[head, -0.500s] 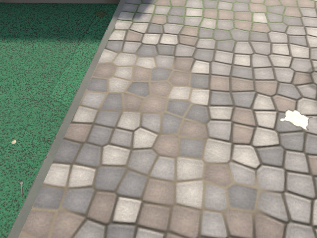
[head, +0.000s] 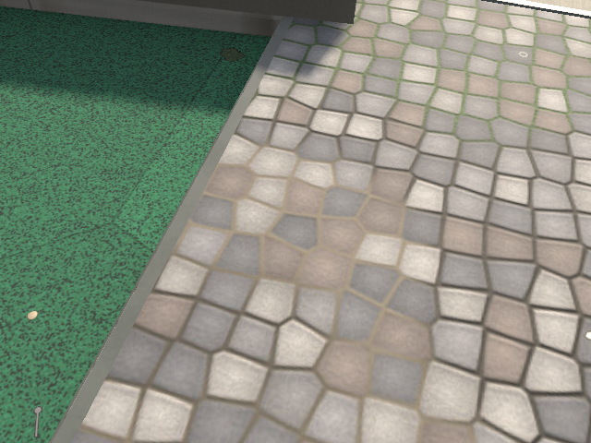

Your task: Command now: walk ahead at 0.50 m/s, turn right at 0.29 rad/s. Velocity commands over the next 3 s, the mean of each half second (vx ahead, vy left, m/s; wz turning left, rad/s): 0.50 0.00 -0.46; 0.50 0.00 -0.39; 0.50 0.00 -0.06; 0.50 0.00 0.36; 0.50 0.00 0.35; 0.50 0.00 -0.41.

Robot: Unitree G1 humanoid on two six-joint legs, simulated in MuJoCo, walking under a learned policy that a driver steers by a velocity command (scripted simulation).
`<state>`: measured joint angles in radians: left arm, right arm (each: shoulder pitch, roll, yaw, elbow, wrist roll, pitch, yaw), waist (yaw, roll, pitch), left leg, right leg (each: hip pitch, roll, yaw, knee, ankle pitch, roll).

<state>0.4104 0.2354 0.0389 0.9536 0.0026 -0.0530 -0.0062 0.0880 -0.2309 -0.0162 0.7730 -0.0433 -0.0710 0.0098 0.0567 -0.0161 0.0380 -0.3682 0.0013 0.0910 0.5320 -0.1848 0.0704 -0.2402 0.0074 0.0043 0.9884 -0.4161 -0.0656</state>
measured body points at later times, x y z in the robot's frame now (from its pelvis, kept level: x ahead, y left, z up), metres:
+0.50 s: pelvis +0.25 -0.05 -0.02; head +0.29 -0.06 +0.43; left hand +0.50 +0.14 -0.12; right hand +0.17 -0.29 -0.16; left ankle +0.09 +0.09 -0.67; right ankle +0.32 -0.12 -0.73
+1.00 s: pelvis +0.53 -0.12 -0.01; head +0.56 -0.13 +0.44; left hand +0.62 +0.14 -0.15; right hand +0.61 -0.42 -0.10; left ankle +0.68 -0.09 -0.74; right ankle +0.33 -0.12 -0.73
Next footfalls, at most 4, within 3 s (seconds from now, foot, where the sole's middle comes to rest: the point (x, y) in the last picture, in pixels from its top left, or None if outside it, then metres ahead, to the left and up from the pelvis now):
0.46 right None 0.36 -0.13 -0.77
0.98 left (359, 345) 0.71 -0.11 -0.77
1.52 right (475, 300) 0.86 -0.41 -0.77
2.08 left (439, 206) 1.18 -0.35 -0.77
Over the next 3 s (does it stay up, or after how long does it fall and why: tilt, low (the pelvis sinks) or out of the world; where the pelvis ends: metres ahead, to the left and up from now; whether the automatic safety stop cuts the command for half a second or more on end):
stays up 1.52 -0.49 0.01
